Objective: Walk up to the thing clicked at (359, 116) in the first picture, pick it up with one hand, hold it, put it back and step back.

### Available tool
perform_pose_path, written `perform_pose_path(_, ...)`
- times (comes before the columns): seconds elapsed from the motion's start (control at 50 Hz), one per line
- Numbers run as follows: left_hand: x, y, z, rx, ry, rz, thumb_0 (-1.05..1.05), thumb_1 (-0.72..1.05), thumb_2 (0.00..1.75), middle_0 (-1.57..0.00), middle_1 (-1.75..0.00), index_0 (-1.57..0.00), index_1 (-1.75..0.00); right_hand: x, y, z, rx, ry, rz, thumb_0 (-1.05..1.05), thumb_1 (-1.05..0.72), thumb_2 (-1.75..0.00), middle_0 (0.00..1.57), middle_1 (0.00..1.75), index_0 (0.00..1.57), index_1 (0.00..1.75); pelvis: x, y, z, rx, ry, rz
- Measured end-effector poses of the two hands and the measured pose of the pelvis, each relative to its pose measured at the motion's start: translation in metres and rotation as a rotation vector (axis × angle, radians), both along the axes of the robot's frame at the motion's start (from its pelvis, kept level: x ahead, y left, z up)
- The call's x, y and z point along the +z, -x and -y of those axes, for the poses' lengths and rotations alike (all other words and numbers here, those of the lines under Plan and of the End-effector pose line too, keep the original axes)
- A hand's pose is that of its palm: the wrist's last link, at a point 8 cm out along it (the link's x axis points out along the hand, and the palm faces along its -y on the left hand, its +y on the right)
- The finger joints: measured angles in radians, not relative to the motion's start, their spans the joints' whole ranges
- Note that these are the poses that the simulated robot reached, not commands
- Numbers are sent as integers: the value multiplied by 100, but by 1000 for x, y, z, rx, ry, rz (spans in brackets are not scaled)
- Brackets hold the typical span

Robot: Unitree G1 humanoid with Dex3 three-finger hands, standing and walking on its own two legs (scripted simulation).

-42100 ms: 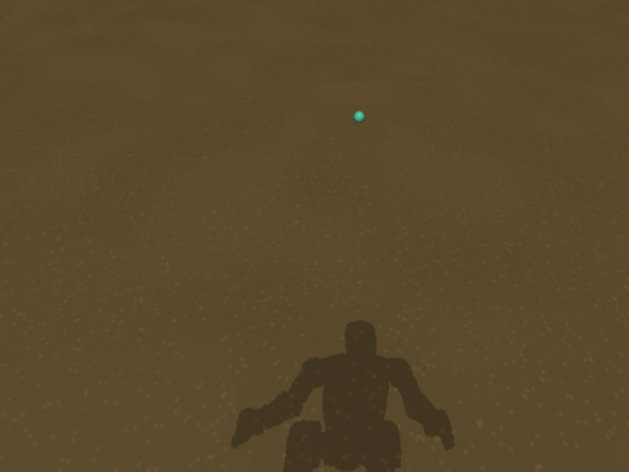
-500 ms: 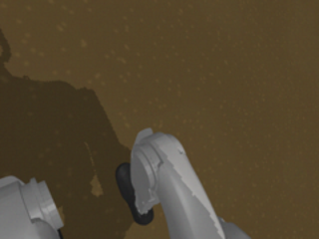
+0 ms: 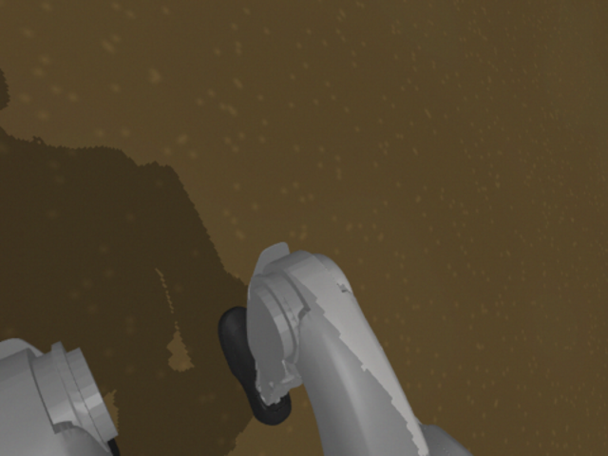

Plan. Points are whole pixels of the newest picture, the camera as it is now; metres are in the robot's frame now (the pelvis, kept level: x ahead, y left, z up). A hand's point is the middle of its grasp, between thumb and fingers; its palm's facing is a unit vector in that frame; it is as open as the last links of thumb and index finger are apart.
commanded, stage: close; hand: left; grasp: from above
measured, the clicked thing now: out of the picture +0.47 +0.35 -0.28
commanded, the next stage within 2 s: settle in 1.22 s
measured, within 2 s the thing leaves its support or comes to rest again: leaves its support in 1.62 s
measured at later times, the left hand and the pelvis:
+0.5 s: hand out of the picture +0.46 +0.34 -0.26, palm faces -0.41 -0.16 -0.90, open 9.9 cm; pelvis +0.00 +0.00 +0.00, yaw +0 degrees
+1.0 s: hand out of the picture +0.45 +0.35 -0.26, palm faces -0.43 -0.17 -0.89, open 8.2 cm; pelvis +0.00 +0.00 +0.00, yaw -1 degrees
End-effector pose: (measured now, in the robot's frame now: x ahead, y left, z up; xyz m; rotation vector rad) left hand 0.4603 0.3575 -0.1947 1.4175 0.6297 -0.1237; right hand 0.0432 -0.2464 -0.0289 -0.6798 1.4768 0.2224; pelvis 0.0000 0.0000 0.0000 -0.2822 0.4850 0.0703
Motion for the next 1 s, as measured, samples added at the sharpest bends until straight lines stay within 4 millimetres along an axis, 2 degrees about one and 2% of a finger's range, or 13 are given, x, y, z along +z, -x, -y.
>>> perform_pose_path(0.36, -3, 0, 13, -66, -3, 39, 0, 0, 71, -38, -95, -43, -90, 2, -5, 0, 36, 9, 22, 0, -89, -90, 20, 30, 20, 30, -1, 2, 1, -6, -1, 14)
perform_pose_path(0.58, -4, -4, 8, 5, -13, 34, 0, 11, 64, -46, -90, -52, -84, 5, 3, 3, 11, 6, -1, 0, -90, -90, 20, 30, 20, 30, 1, 1, 1, -7, 0, 2)
perform_pose_path(0.74, -5, 0, 5, -1, 0, 0, 0, 19, 60, -51, -87, -58, -80, 3, 10, 0, -2, 3, -22, 0, -90, -90, 20, 30, 20, 30, 1, 2, 1, -5, 3, 8)
perform_pose_path(1.0, -6, 4, 5, -54, 21, 25, -1, 24, 52, -57, -82, -68, -76, 3, 2, -5, 37, 15, -1, 0, -89, -90, 20, 30, 20, 30, -1, 5, -1, -6, 10, 28)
